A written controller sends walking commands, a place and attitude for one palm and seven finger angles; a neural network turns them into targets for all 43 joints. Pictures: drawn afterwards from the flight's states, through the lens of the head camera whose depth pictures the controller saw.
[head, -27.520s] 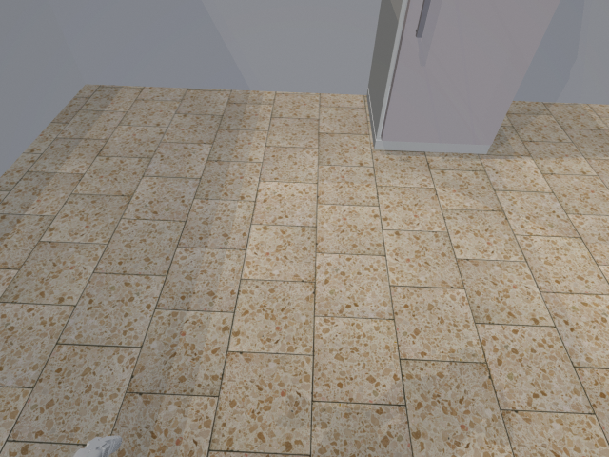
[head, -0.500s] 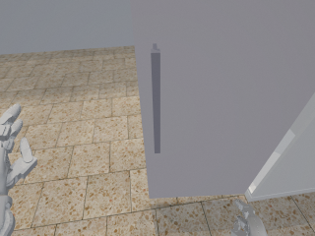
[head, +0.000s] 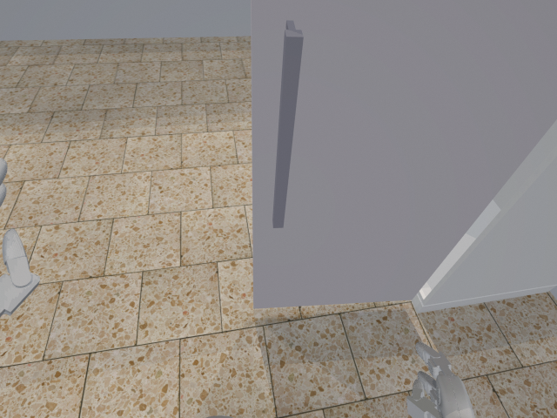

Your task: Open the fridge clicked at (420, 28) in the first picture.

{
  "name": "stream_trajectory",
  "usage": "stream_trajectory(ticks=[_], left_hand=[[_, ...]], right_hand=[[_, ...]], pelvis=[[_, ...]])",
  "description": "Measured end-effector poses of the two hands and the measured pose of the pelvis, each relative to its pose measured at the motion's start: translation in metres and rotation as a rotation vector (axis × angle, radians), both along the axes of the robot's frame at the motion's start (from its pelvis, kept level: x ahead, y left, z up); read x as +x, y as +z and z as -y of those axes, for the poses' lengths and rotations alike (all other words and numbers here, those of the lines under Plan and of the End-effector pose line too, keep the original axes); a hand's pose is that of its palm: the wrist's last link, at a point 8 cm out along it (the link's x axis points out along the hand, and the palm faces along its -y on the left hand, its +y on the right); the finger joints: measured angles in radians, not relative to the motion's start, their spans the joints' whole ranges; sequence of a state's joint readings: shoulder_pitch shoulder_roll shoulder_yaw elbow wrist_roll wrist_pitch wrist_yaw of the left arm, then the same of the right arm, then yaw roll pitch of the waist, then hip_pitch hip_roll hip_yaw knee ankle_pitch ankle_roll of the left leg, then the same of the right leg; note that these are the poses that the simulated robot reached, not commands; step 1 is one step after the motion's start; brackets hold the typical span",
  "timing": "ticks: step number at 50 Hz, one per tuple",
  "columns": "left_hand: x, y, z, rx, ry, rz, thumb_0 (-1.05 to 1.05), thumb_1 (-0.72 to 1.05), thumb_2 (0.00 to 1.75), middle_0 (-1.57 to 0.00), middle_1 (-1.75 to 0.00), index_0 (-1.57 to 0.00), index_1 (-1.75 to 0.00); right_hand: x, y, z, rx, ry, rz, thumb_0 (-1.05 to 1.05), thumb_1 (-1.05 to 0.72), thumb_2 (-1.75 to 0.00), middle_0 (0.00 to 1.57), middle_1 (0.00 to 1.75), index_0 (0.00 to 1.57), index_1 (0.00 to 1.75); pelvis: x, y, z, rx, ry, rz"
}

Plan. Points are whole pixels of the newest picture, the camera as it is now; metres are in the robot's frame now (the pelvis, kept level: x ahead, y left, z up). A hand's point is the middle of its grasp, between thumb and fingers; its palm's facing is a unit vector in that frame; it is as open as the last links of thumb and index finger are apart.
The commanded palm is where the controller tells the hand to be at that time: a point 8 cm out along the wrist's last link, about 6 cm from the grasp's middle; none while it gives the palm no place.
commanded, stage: step back with the hand held close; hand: left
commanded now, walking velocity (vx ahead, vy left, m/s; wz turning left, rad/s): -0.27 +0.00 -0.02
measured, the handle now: (282, 145) +0.54 +0.04 +0.09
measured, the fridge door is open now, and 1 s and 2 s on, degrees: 84 84 84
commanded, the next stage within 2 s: stop stepping back and stand still in 1.08 s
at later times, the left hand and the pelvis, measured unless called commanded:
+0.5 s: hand out of the picture +0.15 +0.27 +0.18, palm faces +0.49 -0.72 -0.48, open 7.4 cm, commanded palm +0.07 +0.30 +0.19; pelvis -0.04 -0.01 -0.01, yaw +5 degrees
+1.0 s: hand out of the picture +0.07 +0.25 +0.19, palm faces +0.42 -0.83 -0.37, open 7.4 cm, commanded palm +0.02 +0.28 +0.19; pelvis -0.14 -0.01 +0.00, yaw -4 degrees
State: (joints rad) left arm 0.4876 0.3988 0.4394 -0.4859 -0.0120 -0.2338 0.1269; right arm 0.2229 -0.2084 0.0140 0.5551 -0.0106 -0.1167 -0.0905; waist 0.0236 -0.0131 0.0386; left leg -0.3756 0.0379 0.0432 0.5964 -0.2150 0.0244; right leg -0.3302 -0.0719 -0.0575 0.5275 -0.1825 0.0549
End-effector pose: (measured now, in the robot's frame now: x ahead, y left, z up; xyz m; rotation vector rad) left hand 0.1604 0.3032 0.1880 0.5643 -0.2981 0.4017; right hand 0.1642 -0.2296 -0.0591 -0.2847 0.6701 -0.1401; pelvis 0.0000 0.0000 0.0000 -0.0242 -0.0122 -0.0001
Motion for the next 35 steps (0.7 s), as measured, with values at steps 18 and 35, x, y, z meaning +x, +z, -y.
stream_trajectory(ticks=[18, 35], left_hand=[[-0.039, 0.005, 0.000, 0.031, -0.011, 0.093, 0.01, 0.89, 0.90, -0.21, -0.30, -0.21, -0.31], [-0.091, 0.002, -0.006, 0.019, -0.011, 0.102, 0.01, 0.89, 0.90, -0.22, -0.30, -0.21, -0.31]], right_hand=[[-0.034, -0.008, 0.003, -0.025, 0.032, -0.009, 0.01, -0.90, -0.90, 0.20, 0.30, 0.20, 0.31], [-0.047, 0.004, -0.006, -0.056, 0.074, 0.013, 0.01, -0.90, -0.90, 0.20, 0.30, 0.20, 0.31]], pelvis=[[-0.033, -0.006, 0.002, -0.008, 0.030, -0.001], [-0.070, -0.006, -0.001, -0.008, 0.077, -0.022]])
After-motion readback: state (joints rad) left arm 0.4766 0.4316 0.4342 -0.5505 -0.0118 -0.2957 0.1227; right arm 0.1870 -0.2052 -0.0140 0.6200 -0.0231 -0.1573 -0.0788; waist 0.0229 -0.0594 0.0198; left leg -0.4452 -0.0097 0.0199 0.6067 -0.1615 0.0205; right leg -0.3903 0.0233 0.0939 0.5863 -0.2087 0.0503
